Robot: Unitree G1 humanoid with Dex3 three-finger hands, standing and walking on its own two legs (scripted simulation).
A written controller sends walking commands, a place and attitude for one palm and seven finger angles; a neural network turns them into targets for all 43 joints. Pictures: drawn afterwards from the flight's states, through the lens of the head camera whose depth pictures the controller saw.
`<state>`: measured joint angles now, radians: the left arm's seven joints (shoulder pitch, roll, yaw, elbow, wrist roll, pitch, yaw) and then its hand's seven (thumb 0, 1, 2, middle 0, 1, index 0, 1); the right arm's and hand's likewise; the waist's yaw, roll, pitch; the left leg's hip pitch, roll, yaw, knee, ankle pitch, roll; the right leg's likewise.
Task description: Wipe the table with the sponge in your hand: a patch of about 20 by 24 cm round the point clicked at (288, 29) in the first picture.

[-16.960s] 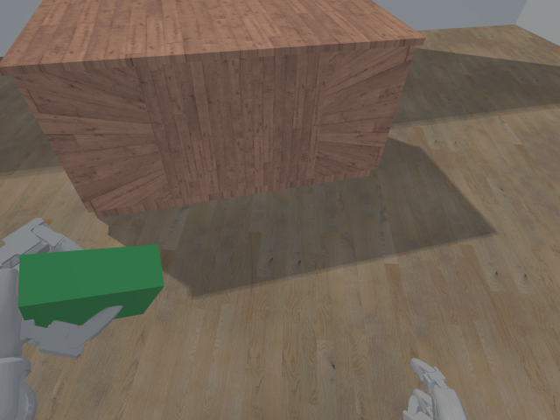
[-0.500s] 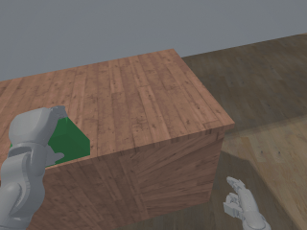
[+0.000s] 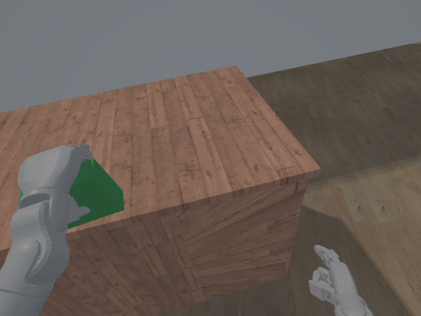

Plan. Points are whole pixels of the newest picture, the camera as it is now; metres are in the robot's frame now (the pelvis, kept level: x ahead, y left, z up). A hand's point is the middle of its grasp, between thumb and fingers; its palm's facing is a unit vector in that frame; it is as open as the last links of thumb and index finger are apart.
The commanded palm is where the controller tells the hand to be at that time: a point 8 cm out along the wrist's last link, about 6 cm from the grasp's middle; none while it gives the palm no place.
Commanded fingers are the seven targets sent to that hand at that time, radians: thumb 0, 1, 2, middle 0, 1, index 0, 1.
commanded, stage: move the sponge above the wiping area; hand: left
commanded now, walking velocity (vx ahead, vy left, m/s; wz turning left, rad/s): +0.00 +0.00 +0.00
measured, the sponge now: (83, 201) +0.25 +0.30 +0.12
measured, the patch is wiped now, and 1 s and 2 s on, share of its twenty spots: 0.00 0.00 0.00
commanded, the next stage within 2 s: none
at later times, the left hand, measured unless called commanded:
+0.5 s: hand (76, 183) +0.27 +0.32 +0.15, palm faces +0.06 -0.04 -1.00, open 8.9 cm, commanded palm +0.24 +0.31 +0.22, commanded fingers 0.00 0.10 1.30 -1.20 -1.60 -1.20 -1.60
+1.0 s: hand (82, 171) +0.31 +0.34 +0.13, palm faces +0.02 -0.01 -1.00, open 8.9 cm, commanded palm +0.29 +0.33 +0.20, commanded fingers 0.00 0.10 1.30 -1.20 -1.60 -1.20 -1.60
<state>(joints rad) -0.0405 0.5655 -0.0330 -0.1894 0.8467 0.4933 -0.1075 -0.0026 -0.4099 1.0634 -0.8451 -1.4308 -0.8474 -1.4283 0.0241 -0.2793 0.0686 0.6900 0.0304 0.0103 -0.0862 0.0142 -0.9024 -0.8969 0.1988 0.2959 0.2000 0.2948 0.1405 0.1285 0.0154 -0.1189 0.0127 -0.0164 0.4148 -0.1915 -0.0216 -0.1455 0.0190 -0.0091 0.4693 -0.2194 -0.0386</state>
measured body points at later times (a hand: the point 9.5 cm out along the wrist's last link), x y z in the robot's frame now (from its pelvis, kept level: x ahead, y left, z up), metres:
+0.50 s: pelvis +0.01 +0.01 +0.00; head -0.01 -0.04 +0.45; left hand +0.26 +0.31 +0.20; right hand +0.26 -0.18 -0.09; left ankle +0.03 +0.14 -0.74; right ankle +0.03 -0.09 -0.74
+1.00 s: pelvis +0.02 +0.02 +0.00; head +0.02 -0.02 +0.45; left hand +0.31 +0.33 +0.19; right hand +0.24 -0.20 -0.10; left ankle +0.03 +0.14 -0.74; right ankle +0.03 -0.09 -0.74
